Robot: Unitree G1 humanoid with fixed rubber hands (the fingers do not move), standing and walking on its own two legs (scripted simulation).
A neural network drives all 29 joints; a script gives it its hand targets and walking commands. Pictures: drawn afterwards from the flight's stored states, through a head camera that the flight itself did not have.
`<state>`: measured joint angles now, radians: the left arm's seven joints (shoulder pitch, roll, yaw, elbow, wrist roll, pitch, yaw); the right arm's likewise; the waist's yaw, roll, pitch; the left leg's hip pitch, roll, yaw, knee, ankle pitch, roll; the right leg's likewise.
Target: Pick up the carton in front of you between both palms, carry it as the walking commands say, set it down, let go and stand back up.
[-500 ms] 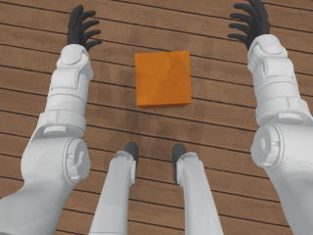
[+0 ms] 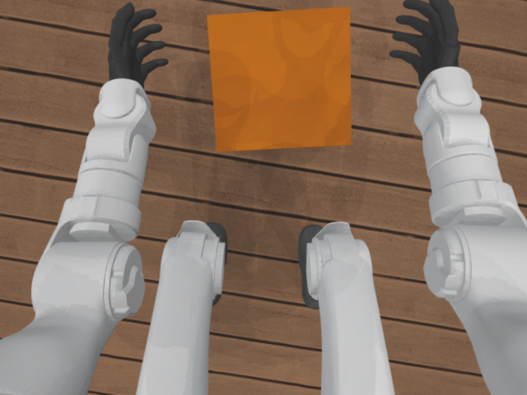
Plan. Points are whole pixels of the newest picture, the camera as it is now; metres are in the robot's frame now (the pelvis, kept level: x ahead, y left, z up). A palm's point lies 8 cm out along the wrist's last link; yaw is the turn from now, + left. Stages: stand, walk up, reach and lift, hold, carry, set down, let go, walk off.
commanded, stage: reach and lift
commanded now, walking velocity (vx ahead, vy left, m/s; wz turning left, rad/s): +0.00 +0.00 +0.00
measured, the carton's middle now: (277, 95) +0.50 -0.03 -0.36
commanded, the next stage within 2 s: none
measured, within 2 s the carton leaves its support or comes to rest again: leaves its support in 1.20 s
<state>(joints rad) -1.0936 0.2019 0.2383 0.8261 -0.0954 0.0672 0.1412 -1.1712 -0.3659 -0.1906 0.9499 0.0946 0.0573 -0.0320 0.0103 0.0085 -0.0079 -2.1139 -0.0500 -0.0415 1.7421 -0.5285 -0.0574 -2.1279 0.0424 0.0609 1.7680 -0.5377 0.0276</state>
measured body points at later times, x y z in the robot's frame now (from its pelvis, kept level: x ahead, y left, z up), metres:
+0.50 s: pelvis -0.03 +0.00 -0.12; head +0.35 -0.02 +0.12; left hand +0.52 +0.16 -0.31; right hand +0.52 -0.21 -0.31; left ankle +0.09 +0.13 -0.45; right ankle +0.08 -0.12 -0.45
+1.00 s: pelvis -0.04 +0.00 -0.11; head +0.34 -0.02 +0.13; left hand +0.52 +0.12 -0.30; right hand +0.52 -0.18 -0.30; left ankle +0.09 +0.13 -0.45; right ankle +0.08 -0.12 -0.45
